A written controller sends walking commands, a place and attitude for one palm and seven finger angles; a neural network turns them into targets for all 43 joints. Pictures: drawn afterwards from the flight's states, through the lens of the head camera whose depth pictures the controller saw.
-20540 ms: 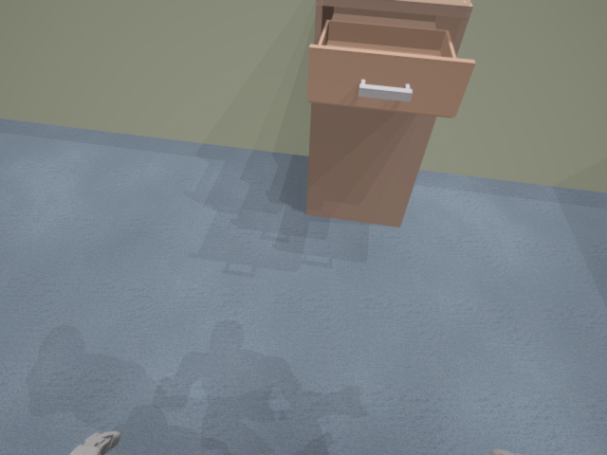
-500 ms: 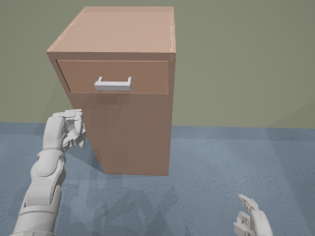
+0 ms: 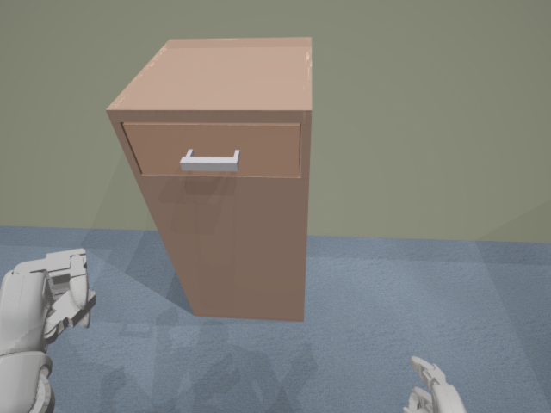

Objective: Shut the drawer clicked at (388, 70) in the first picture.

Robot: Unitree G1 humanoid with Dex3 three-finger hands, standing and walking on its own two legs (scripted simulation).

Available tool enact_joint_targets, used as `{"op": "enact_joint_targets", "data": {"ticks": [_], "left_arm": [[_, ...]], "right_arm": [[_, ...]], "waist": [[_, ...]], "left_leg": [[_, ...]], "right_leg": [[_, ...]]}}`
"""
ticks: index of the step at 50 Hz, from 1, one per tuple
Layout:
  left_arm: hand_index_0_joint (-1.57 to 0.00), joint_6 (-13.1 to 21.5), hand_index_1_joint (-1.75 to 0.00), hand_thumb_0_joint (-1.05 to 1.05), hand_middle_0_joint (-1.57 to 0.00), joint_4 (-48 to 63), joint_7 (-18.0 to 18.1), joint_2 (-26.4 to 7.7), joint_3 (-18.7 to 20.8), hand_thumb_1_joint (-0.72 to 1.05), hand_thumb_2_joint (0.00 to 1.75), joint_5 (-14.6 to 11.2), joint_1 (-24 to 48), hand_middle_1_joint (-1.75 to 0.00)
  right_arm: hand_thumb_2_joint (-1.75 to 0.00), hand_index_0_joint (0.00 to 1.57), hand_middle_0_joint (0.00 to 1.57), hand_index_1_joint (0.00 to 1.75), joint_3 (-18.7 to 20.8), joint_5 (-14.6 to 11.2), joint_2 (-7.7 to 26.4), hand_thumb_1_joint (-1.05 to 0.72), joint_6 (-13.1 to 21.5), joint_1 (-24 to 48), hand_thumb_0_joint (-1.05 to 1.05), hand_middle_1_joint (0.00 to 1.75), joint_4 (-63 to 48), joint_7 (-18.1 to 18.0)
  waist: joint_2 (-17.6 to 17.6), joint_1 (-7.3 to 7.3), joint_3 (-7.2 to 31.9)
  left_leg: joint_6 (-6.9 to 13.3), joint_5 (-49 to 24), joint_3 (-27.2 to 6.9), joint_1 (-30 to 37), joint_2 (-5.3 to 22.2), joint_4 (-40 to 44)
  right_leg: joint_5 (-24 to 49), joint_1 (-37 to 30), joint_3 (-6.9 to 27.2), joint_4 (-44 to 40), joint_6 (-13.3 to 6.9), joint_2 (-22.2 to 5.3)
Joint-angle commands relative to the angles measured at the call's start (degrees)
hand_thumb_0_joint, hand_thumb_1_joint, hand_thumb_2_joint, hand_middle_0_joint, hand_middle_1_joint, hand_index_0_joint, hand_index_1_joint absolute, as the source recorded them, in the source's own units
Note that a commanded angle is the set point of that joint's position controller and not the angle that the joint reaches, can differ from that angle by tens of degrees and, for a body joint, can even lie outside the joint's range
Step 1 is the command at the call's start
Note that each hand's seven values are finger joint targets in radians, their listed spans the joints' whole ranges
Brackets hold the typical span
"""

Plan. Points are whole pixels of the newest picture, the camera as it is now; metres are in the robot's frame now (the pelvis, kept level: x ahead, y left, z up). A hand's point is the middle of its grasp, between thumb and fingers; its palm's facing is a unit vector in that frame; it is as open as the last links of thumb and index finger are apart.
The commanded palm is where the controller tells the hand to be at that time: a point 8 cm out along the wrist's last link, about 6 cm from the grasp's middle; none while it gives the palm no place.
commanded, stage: draw the hand back to the body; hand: left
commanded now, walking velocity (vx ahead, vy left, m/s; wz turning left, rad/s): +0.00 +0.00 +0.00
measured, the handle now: (211, 158) +0.61 +0.22 +0.04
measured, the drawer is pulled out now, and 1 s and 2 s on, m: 0.00 0.00 0.00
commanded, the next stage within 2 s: step back with the hand held close in 0.24 s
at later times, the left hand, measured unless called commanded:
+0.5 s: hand (63, 304) +0.18 +0.25 +0.16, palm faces +0.42 -0.80 -0.42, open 3.2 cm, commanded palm +0.12 +0.28 +0.17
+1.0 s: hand (10, 373) +0.11 +0.27 +0.15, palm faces +0.40 -0.79 -0.47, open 3.2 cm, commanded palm +0.05 +0.31 +0.17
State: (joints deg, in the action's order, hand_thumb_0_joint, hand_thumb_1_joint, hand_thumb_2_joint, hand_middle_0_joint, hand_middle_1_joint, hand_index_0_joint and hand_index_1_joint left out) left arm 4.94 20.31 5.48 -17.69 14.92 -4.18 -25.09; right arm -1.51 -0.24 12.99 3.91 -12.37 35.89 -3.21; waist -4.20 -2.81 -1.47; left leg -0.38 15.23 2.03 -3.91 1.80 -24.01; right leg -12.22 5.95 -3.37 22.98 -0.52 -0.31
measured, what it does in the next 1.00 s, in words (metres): shifts its weight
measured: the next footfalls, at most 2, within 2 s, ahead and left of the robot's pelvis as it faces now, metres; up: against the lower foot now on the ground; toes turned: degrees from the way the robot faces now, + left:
right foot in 1.38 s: -0.15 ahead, -0.10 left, +0.00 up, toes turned +5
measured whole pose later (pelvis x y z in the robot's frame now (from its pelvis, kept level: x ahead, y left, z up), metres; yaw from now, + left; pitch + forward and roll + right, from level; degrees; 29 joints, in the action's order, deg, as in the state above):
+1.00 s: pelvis -0.07 +0.03 -0.02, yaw +0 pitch -1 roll -1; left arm 11.8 32.0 7.9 -20.6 21.8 -0.8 -35.1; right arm 0.2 -0.4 11.8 2.2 -10.8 30.0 -3.9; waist -0.6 -0.7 -1.9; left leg 2.5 13.5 2.8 -20.0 0.0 -34.3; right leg -8.7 20.9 -2.4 30.8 1.5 -2.5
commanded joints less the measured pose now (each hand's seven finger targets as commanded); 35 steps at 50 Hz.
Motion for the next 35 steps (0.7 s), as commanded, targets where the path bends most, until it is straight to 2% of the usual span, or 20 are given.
{"op": "enact_joint_targets", "data": {"ticks": [1,3,6,8,11,13,14,16,17,18,19,20,22,23,25,28,30,32,33,35], "left_arm": [[-1.40,4.89,-1.60,0.00,-1.40,18.58,1.25,-10.65,7.62,0.90,0.90,0.14,-0.25,-1.60],[-1.40,4.91,-1.60,0.00,-1.40,19.50,1.40,-11.37,8.90,0.90,0.90,0.26,-3.48,-1.60],[-1.40,4.81,-1.60,0.00,-1.40,16.73,1.44,-8.71,6.13,0.90,0.90,0.72,-0.28,-1.60],[-1.40,4.72,-1.60,0.00,-1.40,15.28,1.72,-9.03,6.18,0.90,0.90,0.99,1.57,-1.60],[-1.40,5.16,-1.60,0.00,-1.40,15.16,2.08,-8.86,6.30,0.90,0.90,1.12,1.88,-1.60],[-1.40,5.45,-1.60,0.00,-1.40,17.49,2.29,-10.25,7.23,0.90,0.90,1.29,1.86,-1.60],[-1.40,5.55,-1.60,0.00,-1.40,18.02,2.39,-10.10,7.41,0.90,0.90,1.09,1.12,-1.60],[-1.40,5.38,-1.60,0.00,-1.40,18.37,2.30,-9.68,7.30,0.90,0.90,1.01,-0.11,-1.60],[-1.40,5.37,-1.60,0.00,-1.40,19.55,2.36,-10.10,7.49,0.90,0.90,1.10,0.31,-1.60],[-1.40,5.04,-1.60,0.00,-1.40,18.38,2.44,-10.80,8.37,0.90,0.90,1.16,-0.30,-1.60],[-1.40,7.06,-1.60,0.00,-1.40,22.10,2.46,-16.19,15.09,0.90,0.90,0.94,4.57,-1.60],[-1.40,7.07,-1.60,0.00,-1.40,16.41,2.03,-12.37,12.63,0.90,0.90,1.26,-1.00,-1.60],[-1.40,6.75,-1.60,0.00,-1.40,15.05,1.57,-9.93,9.97,0.90,0.90,1.45,-3.52,-1.60],[-1.40,7.29,-1.60,0.00,-1.40,16.28,1.46,-10.01,9.92,0.90,0.90,1.56,-3.65,-1.60],[-1.40,7.71,-1.60,0.00,-1.40,16.16,1.52,-9.47,9.57,0.90,0.90,1.50,-6.80,-1.60],[-1.40,8.00,-1.60,0.00,-1.40,18.70,1.84,-11.54,11.63,0.90,0.90,1.20,-9.48,-1.60],[-1.40,8.13,-1.60,0.00,-1.40,20.44,2.02,-11.91,11.98,0.90,0.90,1.14,-10.91,-1.60],[-1.40,8.47,-1.60,0.00,-1.40,22.68,2.33,-13.04,13.05,0.90,0.90,1.08,-11.41,-1.60],[-1.40,8.52,-1.60,0.00,-1.40,23.54,2.58,-14.26,14.05,0.90,0.90,1.13,-11.75,-1.60],[-1.40,8.70,-1.60,0.00,-1.40,23.80,2.79,-13.65,13.86,0.90,0.90,1.21,-12.57,-1.60]], "right_arm": [[-0.90,0.20,0.20,0.30,2.21,0.03,5.18,-0.90,5.30,9.04,0.00,0.30,-10.53,-0.92],[-0.90,0.20,0.20,0.30,2.46,0.03,5.21,-0.90,6.06,8.98,0.00,0.30,-10.46,-1.27],[-0.90,0.20,0.20,0.30,2.61,-0.05,5.39,-0.90,6.36,8.12,0.00,0.30,-9.35,-1.64],[-0.90,0.20,0.20,0.30,2.70,-0.02,5.75,-0.90,6.74,7.73,0.00,0.30,-8.81,-2.03],[-0.90,0.20,0.20,0.30,2.64,0.06,5.50,-0.90,6.99,7.78,0.00,0.30,-8.87,-2.23],[-0.90,0.20,0.20,0.30,2.63,0.29,5.58,-0.90,7.53,7.90,0.00,0.30,-8.92,-2.26],[-0.90,0.20,0.20,0.30,2.48,0.48,5.36,-0.90,7.72,7.88,0.00,0.30,-9.06,-2.21],[-0.90,0.20,0.20,0.30,2.41,0.48,5.20,-0.90,7.81,8.31,0.00,0.30,-9.16,-2.03],[-0.90,0.20,0.20,0.30,2.41,0.49,5.25,-0.90,7.90,8.37,0.00,0.30,-9.29,-2.02],[-0.90,0.20,0.20,0.30,2.32,0.62,5.13,-0.90,7.94,8.43,0.00,0.30,-8.95,-2.13],[-0.90,0.20,0.20,0.30,2.77,0.65,6.82,-0.90,5.81,7.59,0.00,0.30,-10.58,-1.52],[-0.90,0.20,0.20,0.30,2.93,0.61,5.55,-0.90,4.40,6.91,0.00,0.30,-9.59,-1.33],[-0.90,0.20,0.20,0.30,3.21,0.72,5.83,-0.90,2.65,7.05,0.00,0.30,-10.18,-0.85],[-0.90,0.20,0.20,0.30,3.43,0.85,6.23,-0.90,2.21,7.54,0.00,0.30,-10.68,-0.91],[-0.90,0.20,0.20,0.30,3.82,0.80,6.54,-0.90,1.02,6.95,0.00,0.30,-10.93,-0.69],[-0.90,0.20,0.20,0.30,4.45,0.49,6.53,-0.90,-0.30,7.84,0.00,0.30,-12.28,-0.73],[-0.90,0.20,0.20,0.30,4.76,0.08,6.29,-0.90,-0.99,7.48,0.00,0.30,-13.23,-0.71],[-0.90,0.20,0.20,0.30,5.06,-0.13,6.32,-0.90,-1.30,7.44,0.00,0.30,-13.84,-0.90],[-0.90,0.20,0.20,0.30,5.04,-0.04,6.51,-0.90,-1.39,7.86,0.00,0.30,-14.08,-1.20],[-0.90,0.20,0.20,0.30,5.07,-0.15,6.20,-0.90,-1.32,7.60,0.00,0.30,-14.38,-1.39]], "waist": [[0.55,-0.88,4.29],[1.35,-1.26,3.02],[3.00,0.36,-1.41],[2.68,0.58,-2.92],[2.60,0.03,-0.77],[-0.06,-0.58,2.56],[0.57,-0.82,3.94],[1.75,-1.05,4.07],[0.29,-1.09,4.79],[-0.23,-1.30,3.65],[2.06,1.64,-2.46],[4.86,1.78,-1.42],[6.25,2.26,-0.52],[3.28,2.22,-0.06],[0.93,2.40,4.17],[1.79,2.04,9.45],[2.83,2.16,11.76],[3.35,2.14,12.75],[1.25,1.93,13.23],[1.13,2.02,12.73]], "left_leg": [[1.67,-9.39,-0.74,-2.91,-1.04,3.60],[1.68,-8.79,-0.67,-2.85,-1.05,3.39],[2.01,-5.52,-0.36,-3.22,-1.01,3.24],[2.11,-3.70,-0.48,-3.08,-1.19,3.51],[2.18,-3.63,-0.86,-2.71,-1.23,3.76],[2.08,-5.38,-0.88,-1.56,-1.41,3.71],[2.00,-6.41,-1.21,-1.82,-1.37,3.83],[1.89,-8.25,-1.11,-2.01,-1.31,3.66],[1.83,-9.00,-1.05,-1.76,-1.39,3.54],[1.67,-9.13,-1.00,-2.03,-1.40,3.60],[2.77,-5.40,-1.51,-7.66,-0.68,2.14],[2.64,-5.51,-1.97,-7.13,-0.70,1.09],[2.33,-7.92,-1.69,-6.57,-0.46,0.57],[2.23,-9.92,-1.68,-7.13,-0.50,0.99],[2.18,-13.88,-1.89,-7.26,0.31,1.73],[2.12,-20.06,-2.36,-7.41,0.77,1.52],[2.06,-21.32,-2.51,-8.01,1.18,1.20],[2.03,-22.41,-3.05,-9.11,1.47,1.21],[2.09,-23.01,-3.47,-10.01,1.57,1.40],[2.30,-21.41,-3.65,-11.95,2.12,1.78]], "right_leg": [[5.42,-2.30,1.73,-4.36,-0.51,-0.02],[4.57,-1.24,1.93,-5.47,-0.43,0.32],[0.06,2.44,2.27,-6.74,-0.12,0.08],[-1.98,3.71,2.35,-7.69,-0.14,0.15],[-2.33,2.26,2.06,-6.53,-0.24,-0.20],[0.10,0.09,2.21,-5.85,-0.47,-0.24],[1.49,-1.38,1.99,-5.00,-0.46,-0.44],[3.80,-2.17,1.98,-4.61,-0.42,-0.26],[4.88,-2.60,2.05,-4.32,-0.48,-0.29],[5.18,-2.31,2.07,-4.83,-0.54,-0.12],[6.58,4.23,8.21,-8.45,-0.52,-2.81],[5.64,4.58,7.60,-9.03,-0.63,-4.11],[7.29,5.11,7.11,-9.02,-0.49,-4.28],[9.91,4.54,6.22,-8.01,-0.47,-4.05],[14.48,1.40,4.74,-4.90,-0.12,-3.78],[20.53,-1.83,3.39,-1.68,0.45,-3.29],[22.29,-2.91,3.08,0.00,0.80,-3.23],[23.76,-3.39,2.79,1.72,1.07,-2.82],[24.03,-3.77,2.79,2.63,1.11,-2.68],[22.82,-3.63,2.67,4.00,1.43,-2.32]]}}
